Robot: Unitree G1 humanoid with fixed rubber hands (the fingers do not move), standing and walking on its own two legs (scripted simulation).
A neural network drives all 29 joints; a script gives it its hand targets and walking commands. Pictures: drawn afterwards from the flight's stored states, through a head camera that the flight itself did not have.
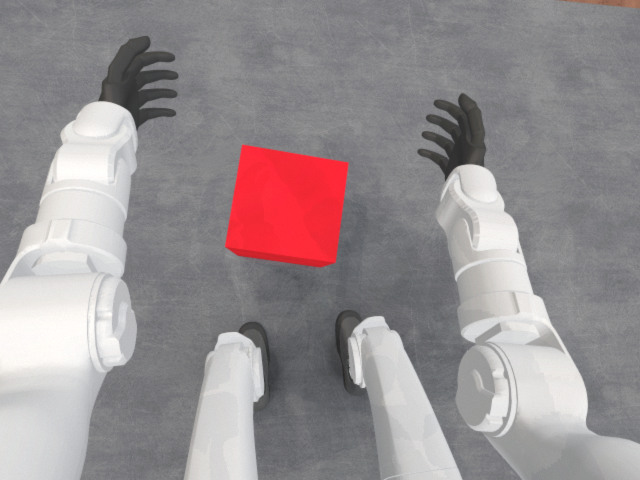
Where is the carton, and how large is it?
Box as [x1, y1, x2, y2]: [225, 145, 348, 266]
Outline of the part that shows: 242,145 225,246 236,254 243,256 314,266 323,266 335,262 348,163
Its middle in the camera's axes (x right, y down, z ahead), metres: -0.07 -0.05 +0.86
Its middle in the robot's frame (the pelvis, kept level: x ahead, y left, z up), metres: +0.48 -0.01 -0.51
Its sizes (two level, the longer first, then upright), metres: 0.210 0.200 0.250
